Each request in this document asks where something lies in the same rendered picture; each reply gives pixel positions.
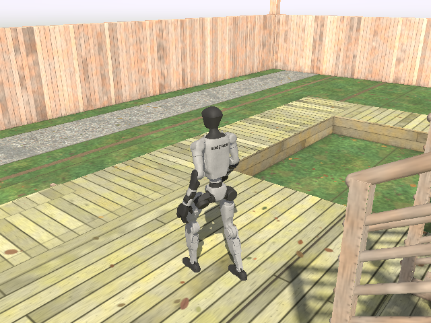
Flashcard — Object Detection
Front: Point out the left robot shin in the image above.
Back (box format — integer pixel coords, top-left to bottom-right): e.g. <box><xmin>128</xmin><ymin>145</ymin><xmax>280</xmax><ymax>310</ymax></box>
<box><xmin>185</xmin><ymin>224</ymin><xmax>199</xmax><ymax>264</ymax></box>

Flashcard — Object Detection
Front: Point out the robot left forearm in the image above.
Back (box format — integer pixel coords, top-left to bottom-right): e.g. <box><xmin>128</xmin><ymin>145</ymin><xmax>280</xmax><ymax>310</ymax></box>
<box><xmin>183</xmin><ymin>170</ymin><xmax>200</xmax><ymax>207</ymax></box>

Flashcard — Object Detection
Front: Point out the right robot upper arm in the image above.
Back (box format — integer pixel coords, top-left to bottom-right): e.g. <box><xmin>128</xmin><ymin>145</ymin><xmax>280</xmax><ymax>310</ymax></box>
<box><xmin>225</xmin><ymin>132</ymin><xmax>240</xmax><ymax>165</ymax></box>

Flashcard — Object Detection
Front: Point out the robot right forearm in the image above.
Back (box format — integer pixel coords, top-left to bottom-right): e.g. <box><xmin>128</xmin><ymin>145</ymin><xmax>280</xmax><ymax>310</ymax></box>
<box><xmin>226</xmin><ymin>162</ymin><xmax>239</xmax><ymax>176</ymax></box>

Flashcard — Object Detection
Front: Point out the right robot shin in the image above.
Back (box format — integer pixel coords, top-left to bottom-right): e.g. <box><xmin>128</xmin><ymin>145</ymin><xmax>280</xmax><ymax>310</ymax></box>
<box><xmin>226</xmin><ymin>225</ymin><xmax>243</xmax><ymax>272</ymax></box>

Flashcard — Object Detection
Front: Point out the left robot hand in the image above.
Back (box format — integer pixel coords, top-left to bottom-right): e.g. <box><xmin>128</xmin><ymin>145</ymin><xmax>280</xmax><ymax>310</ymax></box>
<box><xmin>176</xmin><ymin>203</ymin><xmax>193</xmax><ymax>223</ymax></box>

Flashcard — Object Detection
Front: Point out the robot shin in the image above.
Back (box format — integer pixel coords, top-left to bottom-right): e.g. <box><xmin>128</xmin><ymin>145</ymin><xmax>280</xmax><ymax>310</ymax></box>
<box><xmin>226</xmin><ymin>225</ymin><xmax>243</xmax><ymax>272</ymax></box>
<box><xmin>185</xmin><ymin>224</ymin><xmax>199</xmax><ymax>264</ymax></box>

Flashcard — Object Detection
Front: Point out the left robot upper arm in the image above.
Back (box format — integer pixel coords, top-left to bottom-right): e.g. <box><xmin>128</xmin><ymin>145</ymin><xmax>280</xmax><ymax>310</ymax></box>
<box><xmin>190</xmin><ymin>138</ymin><xmax>205</xmax><ymax>180</ymax></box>

